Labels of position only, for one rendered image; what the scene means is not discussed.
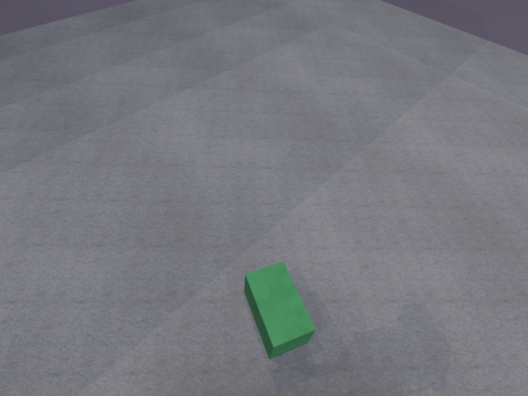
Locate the carton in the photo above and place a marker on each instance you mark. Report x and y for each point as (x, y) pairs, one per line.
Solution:
(280, 315)

